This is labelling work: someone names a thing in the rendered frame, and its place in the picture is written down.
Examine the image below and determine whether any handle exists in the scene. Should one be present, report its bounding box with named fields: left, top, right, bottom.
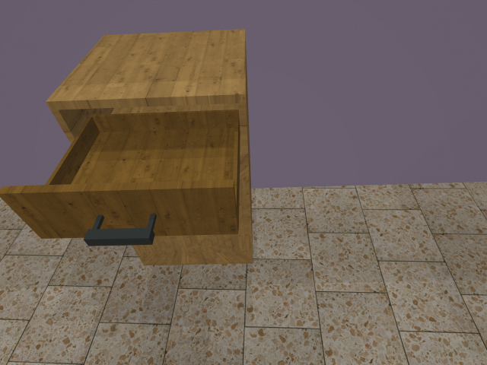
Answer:
left=84, top=214, right=157, bottom=246

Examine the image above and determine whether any cabinet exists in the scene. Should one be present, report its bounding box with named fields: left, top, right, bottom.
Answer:
left=46, top=29, right=253, bottom=265

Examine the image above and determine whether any drawer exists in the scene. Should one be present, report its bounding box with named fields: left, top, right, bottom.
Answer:
left=0, top=109, right=240, bottom=239

